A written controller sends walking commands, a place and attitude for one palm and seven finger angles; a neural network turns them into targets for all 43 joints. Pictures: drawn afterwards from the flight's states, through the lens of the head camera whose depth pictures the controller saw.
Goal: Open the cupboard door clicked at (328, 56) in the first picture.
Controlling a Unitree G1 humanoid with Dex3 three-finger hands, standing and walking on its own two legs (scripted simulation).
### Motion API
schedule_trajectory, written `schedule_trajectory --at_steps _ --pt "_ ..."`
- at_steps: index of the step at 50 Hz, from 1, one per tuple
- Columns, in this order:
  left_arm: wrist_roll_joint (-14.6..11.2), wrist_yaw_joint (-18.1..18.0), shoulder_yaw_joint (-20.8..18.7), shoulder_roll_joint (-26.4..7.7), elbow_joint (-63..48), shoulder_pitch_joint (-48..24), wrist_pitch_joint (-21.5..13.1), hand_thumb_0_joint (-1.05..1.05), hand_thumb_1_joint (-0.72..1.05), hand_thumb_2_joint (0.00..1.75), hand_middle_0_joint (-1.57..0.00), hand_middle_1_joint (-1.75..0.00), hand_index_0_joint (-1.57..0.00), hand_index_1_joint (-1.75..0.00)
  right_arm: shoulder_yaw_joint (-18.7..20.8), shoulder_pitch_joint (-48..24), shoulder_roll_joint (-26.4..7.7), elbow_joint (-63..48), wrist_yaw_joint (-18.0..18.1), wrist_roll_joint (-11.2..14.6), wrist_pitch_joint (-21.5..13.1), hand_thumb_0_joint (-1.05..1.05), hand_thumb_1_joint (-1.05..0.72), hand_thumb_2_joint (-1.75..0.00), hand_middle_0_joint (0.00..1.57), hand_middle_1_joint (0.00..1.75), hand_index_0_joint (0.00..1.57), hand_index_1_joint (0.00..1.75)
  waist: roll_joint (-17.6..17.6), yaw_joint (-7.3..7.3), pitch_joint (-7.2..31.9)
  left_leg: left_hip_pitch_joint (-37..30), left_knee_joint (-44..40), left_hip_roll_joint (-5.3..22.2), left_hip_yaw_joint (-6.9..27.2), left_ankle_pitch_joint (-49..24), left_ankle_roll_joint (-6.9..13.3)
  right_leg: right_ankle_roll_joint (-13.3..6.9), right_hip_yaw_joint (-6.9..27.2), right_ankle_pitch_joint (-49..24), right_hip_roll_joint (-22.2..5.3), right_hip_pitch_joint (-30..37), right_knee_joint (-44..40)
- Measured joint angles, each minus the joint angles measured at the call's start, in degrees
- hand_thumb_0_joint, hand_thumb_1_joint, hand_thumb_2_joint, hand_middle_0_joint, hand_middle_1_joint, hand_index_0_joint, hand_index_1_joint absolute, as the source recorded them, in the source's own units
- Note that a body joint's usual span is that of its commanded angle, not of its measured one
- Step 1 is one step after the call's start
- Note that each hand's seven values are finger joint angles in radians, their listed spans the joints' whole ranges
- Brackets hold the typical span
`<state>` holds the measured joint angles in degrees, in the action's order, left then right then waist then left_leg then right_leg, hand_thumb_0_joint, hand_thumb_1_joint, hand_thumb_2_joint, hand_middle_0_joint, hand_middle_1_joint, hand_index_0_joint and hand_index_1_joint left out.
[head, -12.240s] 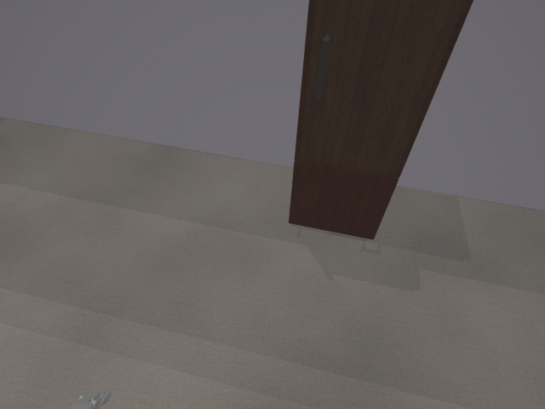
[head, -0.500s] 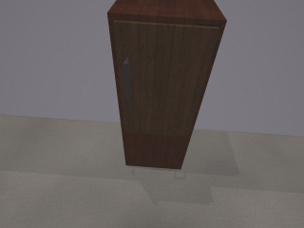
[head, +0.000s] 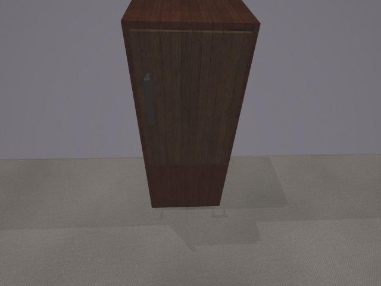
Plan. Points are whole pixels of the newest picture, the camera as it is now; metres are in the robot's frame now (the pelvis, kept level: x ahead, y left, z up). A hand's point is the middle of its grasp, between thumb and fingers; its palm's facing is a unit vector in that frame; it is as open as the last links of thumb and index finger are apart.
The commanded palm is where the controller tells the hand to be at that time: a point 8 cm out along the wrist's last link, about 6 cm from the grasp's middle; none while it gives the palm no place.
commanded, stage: shuffle to correct the standing spot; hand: left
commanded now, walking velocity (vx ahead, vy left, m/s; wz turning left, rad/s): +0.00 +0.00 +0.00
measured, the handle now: (149, 99) +0.69 +0.17 +0.03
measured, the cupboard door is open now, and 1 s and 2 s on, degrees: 0 0 0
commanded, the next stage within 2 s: come to a stop and stand still in 1.14 s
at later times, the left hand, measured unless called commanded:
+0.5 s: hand out of the picture +0.02 +0.18 -0.18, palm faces +0.01 -0.99 -0.15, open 7.3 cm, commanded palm none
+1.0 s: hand out of the picture +0.08 +0.14 -0.20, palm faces +0.18 -0.98 -0.10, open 7.3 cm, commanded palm none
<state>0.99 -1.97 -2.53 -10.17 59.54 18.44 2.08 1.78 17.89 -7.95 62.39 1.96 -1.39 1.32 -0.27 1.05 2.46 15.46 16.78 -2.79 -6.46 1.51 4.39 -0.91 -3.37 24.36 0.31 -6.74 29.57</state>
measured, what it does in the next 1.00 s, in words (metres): walks ahead: right foot, then left foot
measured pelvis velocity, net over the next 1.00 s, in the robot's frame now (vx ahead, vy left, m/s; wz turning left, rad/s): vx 0.14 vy -0.01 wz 0.11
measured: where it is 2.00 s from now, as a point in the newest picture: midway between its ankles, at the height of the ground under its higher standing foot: outside the picture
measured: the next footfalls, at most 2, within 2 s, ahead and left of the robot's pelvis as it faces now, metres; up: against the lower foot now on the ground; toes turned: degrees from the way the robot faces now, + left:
right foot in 0.02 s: -0.03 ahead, -0.11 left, +0.00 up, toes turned -4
left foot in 0.24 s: +0.05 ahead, +0.11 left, +0.00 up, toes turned +4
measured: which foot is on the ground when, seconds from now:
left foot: down 0.00-0.06, up 0.08-0.22, down 0.24-0.66, up 0.68-0.92, down 0.94-1.00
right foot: up 0.00-0.00, down 0.02-0.30, up 0.32-0.64, down 0.66-0.96, up 0.98-1.00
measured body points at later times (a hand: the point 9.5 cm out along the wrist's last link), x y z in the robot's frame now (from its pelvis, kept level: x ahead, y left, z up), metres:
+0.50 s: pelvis +0.02 +0.01 +0.00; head +0.05 +0.02 +0.45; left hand +0.02 +0.23 -0.16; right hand -0.04 -0.20 -0.15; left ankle +0.01 +0.10 -0.74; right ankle +0.00 -0.12 -0.69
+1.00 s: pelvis +0.14 -0.01 -0.02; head +0.15 +0.02 +0.43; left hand +0.07 +0.19 -0.19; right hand +0.25 -0.24 -0.15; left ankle +0.16 +0.08 -0.74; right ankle +0.09 -0.14 -0.72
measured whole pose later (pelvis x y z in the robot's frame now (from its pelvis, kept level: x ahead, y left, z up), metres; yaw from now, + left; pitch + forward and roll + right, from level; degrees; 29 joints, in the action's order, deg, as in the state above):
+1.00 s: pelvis +0.14 -0.01 -0.02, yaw +6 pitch +0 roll -1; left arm 1.4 0.4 -1.9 -8.4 64.0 21.4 0.3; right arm 2.4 11.4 -9.4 57.2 0.7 -1.8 -2.6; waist 2.5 -1.0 -1.4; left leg 18.9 36.7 3.8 -8.6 17.6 2.5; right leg 0.1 -5.1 26.7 -2.6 -14.2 44.9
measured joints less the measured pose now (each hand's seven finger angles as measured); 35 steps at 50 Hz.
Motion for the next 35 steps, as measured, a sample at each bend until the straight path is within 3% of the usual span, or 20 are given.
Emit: schedule_trajectory --at_steps 2,4,6,9,12,17,20,22,26,30,33,35 --pt "0.04 -0.23 0.13 0.34 0.7 1.17 -0.27 0.0 0.91 0.9 -0.19 -0.3 -0.19 -0.3 0.34 -0.92 -0.46 0.09 -0.02 0.33 0.21 0.01 -0.92 -0.9 0.2 0.3 0.2 0.3 0.49 -0.42 -0.39 0.8 0.31 -0.77 -0.78 0.38 -2.14 -1.14 0.47 -5.6 -0.3 3.22 -7.78" --pt "0.29 -0.4 0.36 1.05 1.7 2.03 -0.07 0.0 0.91 0.9 -0.19 -0.3 -0.19 -0.3 0.77 -1.4 -1.23 0.27 -0.22 0.59 0.55 0.01 -0.92 -0.9 0.2 0.3 0.2 0.3 -0.46 -0.35 -1.63 2.45 5.5 -0.43 0.34 6.54 -4.28 -1.18 0.19 -8.15 0.11 3.76 -8.37" --pt "0.26 -0.64 0.49 1.26 2.62 3.14 -0.1 0.0 0.91 0.9 -0.2 -0.3 -0.19 -0.3 0.97 -0.93 -1.74 0.4 -0.67 0.59 0.74 0.01 -0.92 -0.9 0.2 0.3 0.2 0.3 -0.82 -0.54 -1.92 4.11 13.16 0.47 2.37 10.68 -4.87 -1.04 0.02 -7.89 0.63 4.04 -8.49" --pt "0.07 -0.63 0.85 1.41 3.75 4.06 -0.78 0.0 0.91 0.9 -0.2 -0.3 -0.2 -0.3 0.8 0.23 -2.15 0.64 -0.98 0.67 0.7 0.01 -0.92 -0.9 0.2 0.3 0.2 0.3 -1.05 -0.27 -2.05 3.75 19.63 3.05 4.7 12.89 -4.79 -0.63 -0.58 -7.19 1.64 3.86 -7.96" --pt "0.2 -0.06 1.19 1.8 4.04 3.99 -1.4 0.0 0.91 0.9 -0.2 -0.3 -0.2 -0.3 0.37 2.19 -1.94 0.95 -0.76 0.46 0.11 0.01 -0.91 -0.9 0.2 0.3 0.2 0.3 -0.71 0.22 -1.99 0.49 17.14 4.93 5.06 15.85 -4.45 -0.15 -2.2 -5.12 1.62 2.6 -5.21" --pt "0.13 1.3 1.34 2.49 3.77 2.68 -1.5 0.0 0.91 0.9 -0.2 -0.3 -0.19 -0.3 -0.72 3.02 0.14 1.76 -0.15 0.03 -1.4 0.01 -0.91 -0.9 0.2 0.3 0.2 0.3 3.05 -1.2 -3.43 -0.63 15.18 2.0 2.46 15.22 -1.55 0.53 -1.16 0.09 -2.01 -1.97 5.37" --pt "0.71 2.11 1.5 2.98 3.54 1.13 -0.89 0.0 0.91 0.9 -0.2 -0.3 -0.19 -0.3 -0.92 3.46 0.99 1.15 0.22 0.0 -2.76 0.01 -0.91 -0.9 0.2 0.3 0.2 0.3 2.4 -0.11 -3.88 -1.98 11.39 1.91 2.04 13.71 -1.16 0.36 -0.21 1.75 -1.79 -9.15 19.29" --pt "1.02 2.24 1.34 2.73 2.98 -0.56 -0.85 0.01 0.92 0.9 -0.2 -0.3 -0.2 -0.3 -1.1 4.01 1.64 1.13 0.28 -0.02 -3.39 0.01 -0.9 -0.9 0.2 0.3 0.2 0.3 1.89 0.74 -4.26 -3.01 8.45 1.89 2.73 12.18 -1.29 0.74 -0.02 0.28 -2.08 -12.67 22.72" --pt "0.81 2.2 0.34 0.53 1.7 -3.56 -1.0 0.03 0.95 0.9 -0.2 -0.3 -0.2 -0.3 -1.19 5.07 2.7 1.78 0.23 -0.05 -3.6 0.01 -0.9 -0.9 0.2 0.3 0.2 0.3 1.09 1.53 -5.03 -4.46 5.01 2.21 4.57 10.65 -2.08 1.85 0.19 -2.53 -3.4 -15.73 17.79" --pt "0.39 2.49 -0.27 -0.06 -0.33 -6.67 -1.94 0.02 0.94 0.9 -0.19 -0.3 -0.19 -0.3 -0.62 5.22 2.46 2.7 -0.02 -0.17 -2.82 0.01 -0.9 -0.9 0.2 0.3 0.2 0.3 -0.3 1.57 -5.79 -4.76 5.92 2.6 6.48 11.86 -3.29 2.4 -0.08 -5.53 -4.12 -14.4 7.81" --pt "0.37 2.3 -0.38 -0.4 -1.48 -7.12 -3.57 0.01 0.93 0.9 -0.19 -0.3 -0.19 -0.3 -0.22 5.65 2.11 3.03 -0.31 0.07 -2.16 0.01 -0.9 -0.9 0.2 0.3 0.2 0.3 0.06 0.9 -5.14 -3.25 12.41 2.58 7.02 16.66 -4.22 1.9 -0.3 -9.47 -4.09 -9.77 -1.74" --pt "0.31 1.67 -0.3 0.71 -1.17 -7.27 -4.24 0.01 0.93 0.9 -0.19 -0.3 -0.19 -0.3 0.14 4.61 0.92 3.15 -0.66 0.12 -1.09 0.01 -0.9 -0.9 0.2 0.3 0.2 0.3 -1.5 0.69 -5.11 0.39 23.08 4.13 6.72 23.78 -3.79 1.23 -1.87 -9.92 -3.05 -9.24 0.32"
